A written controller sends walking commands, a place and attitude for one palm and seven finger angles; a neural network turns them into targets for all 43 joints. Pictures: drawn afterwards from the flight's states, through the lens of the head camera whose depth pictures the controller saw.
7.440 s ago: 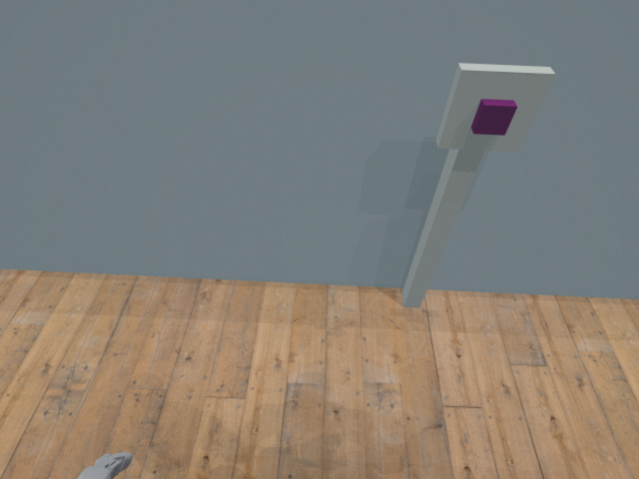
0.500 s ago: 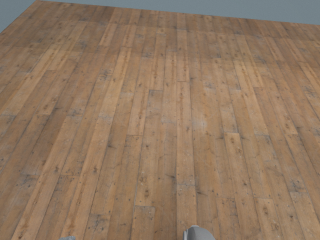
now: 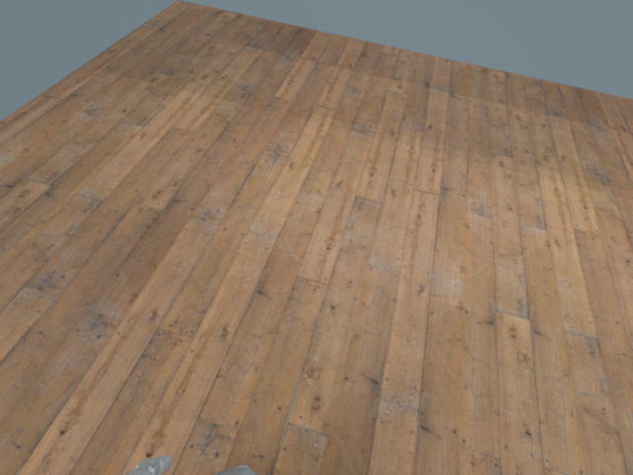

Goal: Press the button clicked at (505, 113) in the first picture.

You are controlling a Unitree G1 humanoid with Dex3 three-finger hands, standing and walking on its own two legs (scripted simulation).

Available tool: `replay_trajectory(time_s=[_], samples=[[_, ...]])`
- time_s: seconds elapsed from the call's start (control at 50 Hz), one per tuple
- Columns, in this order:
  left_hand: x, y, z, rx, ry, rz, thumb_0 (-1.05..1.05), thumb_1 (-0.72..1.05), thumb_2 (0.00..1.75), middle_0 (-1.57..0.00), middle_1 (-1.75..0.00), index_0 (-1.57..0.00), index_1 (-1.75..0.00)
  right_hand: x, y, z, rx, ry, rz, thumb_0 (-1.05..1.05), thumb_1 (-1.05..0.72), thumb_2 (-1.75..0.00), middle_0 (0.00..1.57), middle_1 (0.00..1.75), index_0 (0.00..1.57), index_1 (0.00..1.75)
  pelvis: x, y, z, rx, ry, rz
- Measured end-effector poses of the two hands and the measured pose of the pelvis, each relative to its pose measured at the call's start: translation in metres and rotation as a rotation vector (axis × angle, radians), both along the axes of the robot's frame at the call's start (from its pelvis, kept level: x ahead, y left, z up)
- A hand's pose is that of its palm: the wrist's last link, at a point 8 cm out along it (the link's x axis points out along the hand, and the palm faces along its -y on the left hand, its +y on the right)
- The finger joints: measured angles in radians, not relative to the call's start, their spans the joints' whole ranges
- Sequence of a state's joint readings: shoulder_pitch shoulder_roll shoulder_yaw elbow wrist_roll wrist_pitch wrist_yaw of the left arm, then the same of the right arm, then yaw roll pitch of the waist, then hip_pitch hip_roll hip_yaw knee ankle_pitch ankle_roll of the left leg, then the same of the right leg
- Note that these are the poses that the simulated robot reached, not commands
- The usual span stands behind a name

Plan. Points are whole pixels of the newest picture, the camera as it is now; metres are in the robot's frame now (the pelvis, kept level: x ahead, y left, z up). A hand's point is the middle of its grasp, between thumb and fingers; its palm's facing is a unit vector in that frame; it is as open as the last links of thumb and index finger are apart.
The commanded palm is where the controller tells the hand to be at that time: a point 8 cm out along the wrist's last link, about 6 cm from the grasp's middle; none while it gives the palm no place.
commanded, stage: turn to face it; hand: left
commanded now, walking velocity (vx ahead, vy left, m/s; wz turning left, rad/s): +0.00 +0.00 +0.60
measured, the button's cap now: out of the picture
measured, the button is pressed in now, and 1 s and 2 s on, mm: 0 0 0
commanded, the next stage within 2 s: none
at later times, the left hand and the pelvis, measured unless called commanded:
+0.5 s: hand out of the picture +0.04 +0.21 -0.13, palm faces +0.26 -0.93 -0.25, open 7.4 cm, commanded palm none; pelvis -0.01 -0.02 +0.03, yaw +15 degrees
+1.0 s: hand out of the picture -0.10 +0.12 -0.13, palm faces +0.56 -0.78 -0.26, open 7.4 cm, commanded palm none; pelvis -0.02 -0.06 +0.03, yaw +35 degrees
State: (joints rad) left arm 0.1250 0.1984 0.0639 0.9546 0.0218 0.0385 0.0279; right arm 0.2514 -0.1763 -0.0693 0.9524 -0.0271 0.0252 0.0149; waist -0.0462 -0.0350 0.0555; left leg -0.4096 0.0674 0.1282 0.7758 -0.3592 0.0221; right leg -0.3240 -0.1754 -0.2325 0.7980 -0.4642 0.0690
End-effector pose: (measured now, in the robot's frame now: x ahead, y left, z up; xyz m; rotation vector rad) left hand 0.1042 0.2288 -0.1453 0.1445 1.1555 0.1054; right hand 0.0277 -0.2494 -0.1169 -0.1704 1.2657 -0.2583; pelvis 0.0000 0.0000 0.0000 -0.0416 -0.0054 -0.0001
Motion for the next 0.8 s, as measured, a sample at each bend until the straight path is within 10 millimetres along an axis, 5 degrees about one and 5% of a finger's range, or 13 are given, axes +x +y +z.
replay_trajectory(time_s=[0.14,0.3,0.58,0.8], samples=[[-0.048,0.053,0.018,0.063,0.101,0.099,0.01,0.92,0.9,-0.2,-0.3,-0.19,-0.3,0.027,0.014,0.022,-0.036,-0.018,0.095,0.0,-0.91,-0.89,0.2,0.3,0.2,0.3,-0.003,0.016,0.019,-0.001,0.026,0.048],[-0.082,0.064,0.037,0.089,0.111,0.194,0.01,0.91,0.9,-0.2,-0.3,-0.19,-0.3,0.049,0.023,0.03,-0.009,-0.034,0.181,0.01,-0.9,-0.89,0.2,0.3,0.2,0.3,-0.003,0.015,0.031,-0.001,0.028,0.132],[-0.096,0.0,0.05,0.093,-0.002,0.31,0.01,0.91,0.9,-0.2,-0.3,-0.2,-0.3,0.074,-0.02,0.008,0.038,-0.007,0.321,0.01,-0.9,-0.89,0.2,0.3,0.21,0.3,-0.017,-0.038,0.024,0.021,0.04,0.315],[-0.164,-0.053,0.068,0.124,0.053,0.471,0.01,0.91,0.89,-0.2,-0.3,-0.2,-0.3,0.113,-0.048,0.006,0.061,0.021,0.475,0.01,-0.91,-0.89,0.2,0.3,0.2,0.3,-0.015,-0.073,0.034,0.078,0.025,0.476]])
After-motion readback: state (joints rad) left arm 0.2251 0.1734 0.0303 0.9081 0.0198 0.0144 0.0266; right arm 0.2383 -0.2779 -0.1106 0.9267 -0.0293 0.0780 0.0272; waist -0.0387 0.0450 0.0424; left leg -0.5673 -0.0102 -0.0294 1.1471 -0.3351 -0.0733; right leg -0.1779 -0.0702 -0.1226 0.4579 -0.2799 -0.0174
